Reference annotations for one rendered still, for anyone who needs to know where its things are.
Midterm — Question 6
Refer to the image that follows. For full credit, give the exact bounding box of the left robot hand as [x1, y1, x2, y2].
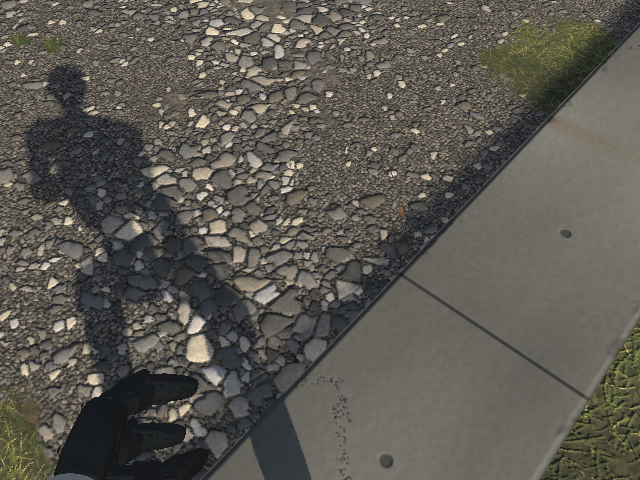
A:
[54, 369, 209, 480]

